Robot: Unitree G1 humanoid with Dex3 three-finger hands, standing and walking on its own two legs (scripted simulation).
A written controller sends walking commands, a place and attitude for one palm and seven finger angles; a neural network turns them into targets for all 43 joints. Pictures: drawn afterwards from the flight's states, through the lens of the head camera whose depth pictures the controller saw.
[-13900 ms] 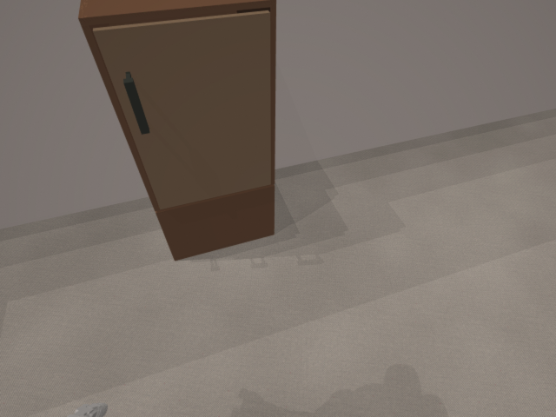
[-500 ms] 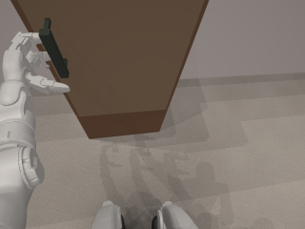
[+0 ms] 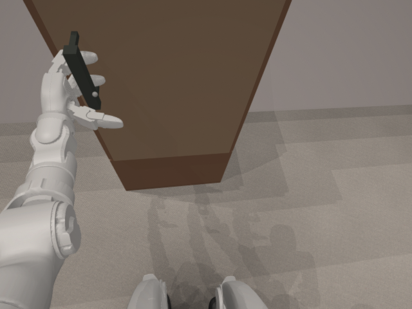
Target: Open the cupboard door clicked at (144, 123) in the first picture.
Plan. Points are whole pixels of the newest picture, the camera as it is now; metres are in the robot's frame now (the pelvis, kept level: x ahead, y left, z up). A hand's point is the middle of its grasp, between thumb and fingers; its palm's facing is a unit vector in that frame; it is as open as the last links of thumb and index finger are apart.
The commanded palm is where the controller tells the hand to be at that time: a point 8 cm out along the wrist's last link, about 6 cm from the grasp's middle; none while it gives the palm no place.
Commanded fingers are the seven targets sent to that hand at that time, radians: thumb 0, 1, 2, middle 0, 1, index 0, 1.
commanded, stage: slide the fingers in behind the handle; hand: left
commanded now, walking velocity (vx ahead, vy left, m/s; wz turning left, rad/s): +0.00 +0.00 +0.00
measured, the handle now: (85, 73) +0.55 +0.20 +0.08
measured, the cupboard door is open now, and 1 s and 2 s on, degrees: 0 0 21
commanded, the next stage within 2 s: close the thumb around the handle in 0.54 s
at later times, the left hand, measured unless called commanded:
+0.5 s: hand (99, 93) +0.51 +0.17 +0.07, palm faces +0.07 -1.00 -0.01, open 13.9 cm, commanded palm +0.48 +0.21 +0.07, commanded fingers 0.00 -0.50 0.30 -0.30 -1.20 -0.30 -1.20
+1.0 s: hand (99, 94) +0.51 +0.17 +0.07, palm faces +0.07 -1.00 -0.01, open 10.4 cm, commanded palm +0.48 +0.21 +0.07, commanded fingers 0.00 0.56 0.76 -0.38 -1.31 -0.38 -1.31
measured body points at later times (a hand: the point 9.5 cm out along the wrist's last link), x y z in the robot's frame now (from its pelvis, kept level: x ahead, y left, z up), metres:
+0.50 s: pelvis -0.01 -0.01 +0.00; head +0.12 +0.02 +0.43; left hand +0.50 +0.23 +0.08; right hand -0.01 -0.27 -0.11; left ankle +0.03 +0.10 -0.67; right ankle -0.01 -0.11 -0.67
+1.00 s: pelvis +0.00 +0.00 +0.00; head +0.12 +0.01 +0.43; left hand +0.50 +0.23 +0.08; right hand +0.00 -0.27 -0.12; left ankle +0.03 +0.10 -0.67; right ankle -0.01 -0.11 -0.67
